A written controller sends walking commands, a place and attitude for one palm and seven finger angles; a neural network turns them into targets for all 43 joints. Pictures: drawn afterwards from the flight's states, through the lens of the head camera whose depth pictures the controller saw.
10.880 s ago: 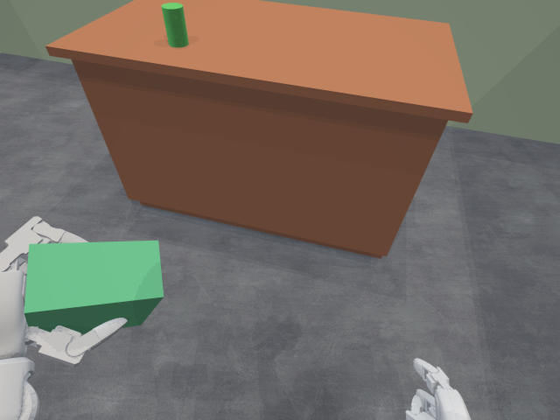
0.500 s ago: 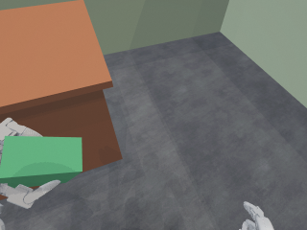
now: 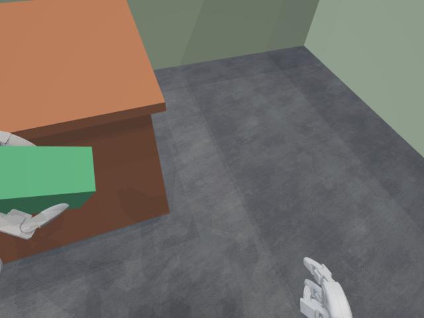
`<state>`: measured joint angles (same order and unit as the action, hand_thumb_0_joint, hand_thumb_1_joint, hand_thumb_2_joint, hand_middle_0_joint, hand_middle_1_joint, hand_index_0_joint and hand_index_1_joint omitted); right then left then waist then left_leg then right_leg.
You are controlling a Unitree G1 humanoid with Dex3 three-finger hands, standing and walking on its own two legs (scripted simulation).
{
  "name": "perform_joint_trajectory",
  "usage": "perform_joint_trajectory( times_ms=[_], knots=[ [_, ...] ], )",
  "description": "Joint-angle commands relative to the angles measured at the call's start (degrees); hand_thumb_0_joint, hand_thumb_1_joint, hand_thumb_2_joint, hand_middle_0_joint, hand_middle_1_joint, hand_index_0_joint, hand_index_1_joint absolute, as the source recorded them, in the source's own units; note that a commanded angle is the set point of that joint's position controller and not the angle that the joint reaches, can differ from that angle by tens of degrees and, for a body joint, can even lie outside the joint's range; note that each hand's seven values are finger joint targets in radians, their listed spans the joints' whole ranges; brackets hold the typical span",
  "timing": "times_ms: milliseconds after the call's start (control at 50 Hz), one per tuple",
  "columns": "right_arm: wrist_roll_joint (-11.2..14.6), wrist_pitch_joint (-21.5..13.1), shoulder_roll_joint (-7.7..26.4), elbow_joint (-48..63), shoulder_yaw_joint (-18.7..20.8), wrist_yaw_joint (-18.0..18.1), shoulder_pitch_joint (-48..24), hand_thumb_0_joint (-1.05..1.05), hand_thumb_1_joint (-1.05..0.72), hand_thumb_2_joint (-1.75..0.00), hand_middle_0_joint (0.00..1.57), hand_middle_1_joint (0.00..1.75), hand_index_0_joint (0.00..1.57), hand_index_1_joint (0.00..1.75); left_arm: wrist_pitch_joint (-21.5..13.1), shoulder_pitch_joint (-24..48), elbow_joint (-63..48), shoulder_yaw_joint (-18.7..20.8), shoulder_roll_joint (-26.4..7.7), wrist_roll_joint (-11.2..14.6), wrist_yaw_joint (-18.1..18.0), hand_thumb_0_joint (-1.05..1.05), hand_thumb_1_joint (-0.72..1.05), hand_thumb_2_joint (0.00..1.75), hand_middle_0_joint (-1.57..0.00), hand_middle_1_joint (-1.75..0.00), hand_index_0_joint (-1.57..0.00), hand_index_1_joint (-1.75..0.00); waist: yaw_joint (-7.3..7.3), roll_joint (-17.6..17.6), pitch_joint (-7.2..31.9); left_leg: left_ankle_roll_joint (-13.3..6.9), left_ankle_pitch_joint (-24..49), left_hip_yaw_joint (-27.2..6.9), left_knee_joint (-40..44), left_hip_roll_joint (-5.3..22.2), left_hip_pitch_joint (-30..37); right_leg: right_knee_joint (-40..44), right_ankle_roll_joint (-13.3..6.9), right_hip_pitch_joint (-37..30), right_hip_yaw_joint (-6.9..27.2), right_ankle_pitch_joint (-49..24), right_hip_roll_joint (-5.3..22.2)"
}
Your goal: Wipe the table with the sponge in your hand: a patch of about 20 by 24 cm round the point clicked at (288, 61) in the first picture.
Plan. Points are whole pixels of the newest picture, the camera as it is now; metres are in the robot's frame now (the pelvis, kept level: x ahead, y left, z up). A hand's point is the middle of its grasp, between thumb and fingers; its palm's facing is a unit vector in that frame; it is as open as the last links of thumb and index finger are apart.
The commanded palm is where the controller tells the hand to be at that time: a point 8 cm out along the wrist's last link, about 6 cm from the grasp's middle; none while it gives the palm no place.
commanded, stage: come to a stop and stand still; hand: left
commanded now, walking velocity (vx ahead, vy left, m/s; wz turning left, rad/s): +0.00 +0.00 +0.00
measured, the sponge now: (55, 182) +0.26 +0.26 +0.15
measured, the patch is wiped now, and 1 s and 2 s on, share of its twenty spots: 0.00 0.00 0.00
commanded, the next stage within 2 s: look again from close up in 0.42 s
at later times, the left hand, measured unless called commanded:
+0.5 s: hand (27, 205) +0.22 +0.27 +0.16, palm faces +0.43 -0.86 -0.29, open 10.7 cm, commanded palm +0.16 +0.30 +0.18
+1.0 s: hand (31, 195) +0.24 +0.28 +0.15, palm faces +0.39 -0.85 -0.36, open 10.7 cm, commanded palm +0.18 +0.31 +0.18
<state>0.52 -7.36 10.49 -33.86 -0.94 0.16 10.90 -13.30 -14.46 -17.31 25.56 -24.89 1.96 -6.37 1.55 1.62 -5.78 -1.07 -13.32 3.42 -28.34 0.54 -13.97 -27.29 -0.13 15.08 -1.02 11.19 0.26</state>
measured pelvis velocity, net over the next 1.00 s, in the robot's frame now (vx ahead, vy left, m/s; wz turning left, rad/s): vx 0.03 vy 0.02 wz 0.03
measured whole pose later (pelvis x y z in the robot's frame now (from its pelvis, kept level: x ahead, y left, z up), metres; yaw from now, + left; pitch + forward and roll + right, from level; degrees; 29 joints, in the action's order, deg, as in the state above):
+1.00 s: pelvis +0.03 +0.02 +0.01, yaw +2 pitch +0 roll -1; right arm 0.0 -4.6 11.8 -31.6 -1.6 2.1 11.8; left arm -10.5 -24.2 -22.9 18.5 -20.3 2.1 -5.7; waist 1.5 0.9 -0.9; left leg -2.6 -13.7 2.2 -24.6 -0.8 -10.8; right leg -19.7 1.6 9.5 -0.7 10.0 0.6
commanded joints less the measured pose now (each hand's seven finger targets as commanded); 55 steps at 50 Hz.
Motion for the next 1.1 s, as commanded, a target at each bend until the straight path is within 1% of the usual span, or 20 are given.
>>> perform_joint_trajectory(
  times_ms=[0, 40, 80, 100, 180, 220, 260, 300, 340, 380, 440, 500, 640, 700, 720, 840, 900, 960, 1000, 1080],
  knots=[
    [0.5, -4.8, 7.1, 10.6, 3.1, -0.8, -5.0, 0.0, -0.9, -0.9, 0.2, 0.3, 0.2, 0.3, -5.2, -7.6, -24.2, -2.6, -4.3, 0.7, 0.4, 0.0, 0.1, 1.3, -1.2, -1.6, -1.2, -1.6, 1.27, -7.0, 14.5, -2.0, 10.9, -7.7, 7.6, 6.2, 0.2, -0.4, -0.5, -10.0, 2.5, -5.2, 2.7],
    [0.4, -5.0, 7.8, 10.7, 3.1, -0.4, -4.2, 0.0, -0.9, -0.9, 0.2, 0.3, 0.2, 0.3, -5.0, -7.5, -24.0, 0.1, -6.4, 0.7, -0.2, 0.0, 0.1, 1.3, -1.2, -1.6, -1.2, -1.6, 1.07, -3.2, 12.6, -1.7, 3.2, -8.2, 9.3, 5.8, -4.4, -0.2, -0.4, -10.6, 2.0, -1.5, 2.3],
    [0.3, -5.1, 8.1, 10.7, 3.1, 0.5, -4.1, 0.0, -0.9, -0.9, 0.2, 0.3, 0.2, 0.3, -5.1, -6.3, -23.1, 3.4, -8.6, 0.8, -0.9, 0.0, 0.1, 1.3, -1.2, -1.6, -1.2, -1.6, 0.94, -3.0, 11.3, -1.5, -3.6, -7.9, 10.4, 5.0, -5.9, 0.9, -0.6, -9.8, 2.5, 1.5, 2.2],
    [0.2, -4.9, 8.3, 10.7, 3.1, 1.0, -4.3, 0.0, -0.9, -0.9, 0.2, 0.3, 0.2, 0.3, -5.4, -3.4, -24.9, 5.9, -11.4, 0.7, -1.2, 0.0, 0.1, 1.3, -1.2, -1.6, -1.2, -1.6, 0.68, -5.3, 10.0, -1.4, -6.4, -8.4, 11.8, 4.8, -6.6, 1.0, -0.6, -9.0, 2.5, 3.2, 1.6],
    [0.1, -5.2, 7.9, 10.1, 2.6, 1.8, -3.7, 0.0, -0.9, -0.9, 0.2, 0.3, 0.2, 0.3, -6.0, 1.6, -20.6, 3.7, -8.4, 0.5, -1.2, 0.0, 0.1, 1.3, -1.2, -1.6, -1.2, -1.6, 0.38, -10.3, 8.0, -2.1, -15.7, -8.8, 13.8, 5.2, -10.1, 0.9, -0.8, -10.6, 2.6, 5.2, 1.3],
    [0.1, -5.7, 7.8, 9.9, 2.4, 1.8, -3.7, 0.0, -0.9, -0.9, 0.2, 0.3, 0.2, 0.3, -6.1, 3.8, -20.1, 1.4, -6.4, 0.4, -0.8, 0.0, 0.1, 1.3, -1.2, -1.6, -1.2, -1.6, 0.26, -10.8, 7.1, -2.0, -17.6, -9.2, 14.9, 5.7, -10.0, 1.0, -0.6, -10.3, 2.1, 5.4, 0.9],
    [0.0, -6.2, 8.0, 9.4, 2.4, 1.5, -3.0, 0.0, -0.9, -0.9, 0.2, 0.3, 0.2, 0.3, -6.0, 4.1, -19.7, -1.5, -4.0, -0.1, -0.7, 0.0, 0.1, 1.3, -1.2, -1.6, -1.2, -1.6, 0.29, -10.2, 8.0, -1.6, -16.4, -8.8, 14.2, 5.0, -8.4, 2.2, -0.7, -10.3, 2.7, 4.6, 0.7],
    [-0.1, -6.6, 7.7, 9.4, 2.3, 1.1, -3.2, 0.0, -0.9, -0.9, 0.2, 0.3, 0.2, 0.3, -5.4, 3.2, -19.5, -3.9, -2.1, -0.3, -0.4, 0.0, 0.1, 1.3, -1.2, -1.6, -1.2, -1.6, 0.25, -8.2, 8.6, -1.2, -13.9, -8.0, 13.3, 4.3, -5.2, 4.4, -0.6, -8.6, 3.4, 4.2, 0.4],
    [-0.4, -6.4, 7.8, 8.9, 2.1, 0.9, -2.6, 0.0, -0.9, -0.9, 0.2, 0.3, 0.2, 0.3, -4.6, 2.8, -18.3, -5.2, -1.2, -0.8, -0.4, 0.0, 0.1, 1.3, -1.2, -1.6, -1.2, -1.6, 0.11, -5.5, 7.9, -0.5, -12.0, -8.0, 12.8, 3.5, -5.4, 6.3, -0.4, -8.4, 3.7, 4.1, 0.2],
    [-0.7, -6.0, 8.0, 8.7, 2.0, 0.8, -2.5, 0.0, -0.9, -0.9, 0.2, 0.3, 0.2, 0.3, -3.9, 3.0, -17.1, -4.8, -1.7, -1.1, -0.5, 0.0, 0.1, 1.3, -1.2, -1.6, -1.2, -1.6, 0.13, -3.8, 7.3, 0.1, -9.8, -7.2, 12.1, 2.5, -4.7, 8.5, -0.3, -7.7, 4.2, 4.0, 0.1],
    [-1.0, -4.9, 7.8, 8.6, 1.8, 1.0, -2.9, 0.0, -0.9, -0.9, 0.2, 0.3, 0.2, 0.3, -3.2, 3.0, -15.6, -2.7, -3.1, -1.0, -0.6, 0.0, 0.1, 1.3, -1.2, -1.6, -1.2, -1.6, 0.08, -3.7, 7.8, 0.8, -5.7, -6.5, 11.6, 1.6, -3.0, 10.1, -0.4, -7.6, 4.0, 2.5, 0.0],
    [-1.2, -4.0, 7.5, 9.3, 1.8, 1.4, -3.7, 0.0, -0.9, -0.9, 0.2, 0.3, 0.2, 0.3, -2.9, 1.3, -16.6, 0.8, -5.9, -0.5, -0.5, 0.0, 0.1, 1.3, -1.2, -1.6, -1.2, -1.6, 0.29, -4.4, 10.2, 1.1, 1.1, -5.1, 10.2, 1.0, -0.1, 10.2, -0.4, -8.8, 3.7, -3.5, -0.2],
    [-0.9, -2.8, 7.3, 11.1, 1.7, 1.6, -3.8, 0.0, -0.9, -0.9, 0.2, 0.3, 0.2, 0.3, -2.9, -4.3, -23.6, 0.8, -5.7, 0.8, -0.1, 0.0, 0.1, 1.3, -1.2, -1.6, -1.2, -1.6, 0.22, -6.2, 17.2, 1.8, 18.9, -4.7, 6.8, 0.8, 4.8, 6.2, -0.3, -14.1, 1.1, -18.4, -0.2],
    [-0.9, -2.6, 7.8, 11.0, 2.1, 1.6, -3.6, 0.0, -0.9, -0.9, 0.2, 0.3, 0.2, 0.3, -2.6, -6.3, -23.9, 0.9, -5.6, 0.9, -0.1, 0.0, 0.1, 1.3, -1.2, -1.6, -1.2, -1.6, -0.01, -7.4, 17.6, 2.5, 23.8, -3.9, 5.9, 0.7, 6.8, 5.8, -0.1, -12.9, 0.4, -21.1, -0.6],
    [-0.7, -2.3, 7.7, 11.0, 2.1, 1.6, -3.3, 0.0, -0.9, -0.9, 0.2, 0.3, 0.2, 0.3, -2.6, -6.9, -23.8, 0.5, -5.2, 0.9, -0.1, 0.0, 0.1, 1.3, -1.2, -1.6, -1.2, -1.6, -0.02, -6.3, 17.5, 2.7, 25.7, -4.4, 5.7, 1.1, 6.6, 5.3, -0.1, -13.2, 0.0, -21.7, -0.4],
    [-0.5, -0.7, 8.2, 10.6, 2.4, 2.1, -3.3, 0.0, -0.9, -0.9, 0.2, 0.3, 0.2, 0.3, -1.7, -6.9, -20.0, -0.4, -4.1, 1.0, -0.3, 0.0, 0.1, 1.3, -1.2, -1.6, -1.2, -1.6, -0.24, -5.9, 14.6, 2.9, 21.4, -4.0, 7.3, 1.5, 4.9, 6.0, 0.1, -11.9, 0.1, -18.6, -0.4],
    [-0.5, -0.5, 8.3, 10.8, 2.3, 2.6, -3.9, 0.0, -0.9, -0.9, 0.2, 0.3, 0.2, 0.3, -1.6, -4.4, -19.7, -0.1, -5.1, 1.1, -0.4, 0.0, 0.1, 1.3, -1.2, -1.6, -1.2, -1.6, -0.1, -5.7, 12.5, 2.7, 15.2, -3.8, 9.1, 1.1, 3.7, 7.6, 0.4, -10.4, 0.6, -14.4, -0.7],
    [-0.7, -0.4, 8.5, 11.1, 2.5, 2.5, -3.8, 0.0, -0.9, -0.9, 0.2, 0.3, 0.2, 0.3, -1.8, -3.5, -19.5, -1.5, -4.3, 0.8, -0.7, 0.0, 0.1, 1.3, -1.2, -1.6, -1.2, -1.6, -0.26, -5.7, 12.1, 1.2, 6.8, -3.6, 8.7, 0.2, 0.9, 8.3, -0.1, -11.7, 1.6, -10.2, 0.7],
    [-1.1, -0.5, 8.8, 11.3, 2.7, 2.5, -4.3, 0.0, -0.9, -0.9, 0.2, 0.3, 0.2, 0.3, -2.2, -2.5, -21.3, -0.3, -6.2, 0.7, -0.9, 0.0, 0.1, 1.3, -1.2, -1.6, -1.2, -1.6, -0.58, -6.3, 12.2, 0.8, 4.4, -3.3, 7.7, -0.6, 1.0, 8.9, -0.5, -10.5, 2.2, -7.9, 1.6],
    [-1.2, -0.5, 9.0, 11.6, 3.0, 1.9, -4.1, 0.0, -0.9, -0.9, 0.2, 0.3, 0.2, 0.3, -2.9, -4.1, -21.4, -0.3, -6.1, 0.8, -1.2, 0.0, 0.1, 1.3, -1.2, -1.6, -1.2, -1.6, -1.05, -3.9, 11.8, 0.2, 2.3, -4.2, 4.4, -1.3, -0.4, 9.2, -1.7, -9.0, 4.6, -2.4, 4.1]
  ],
)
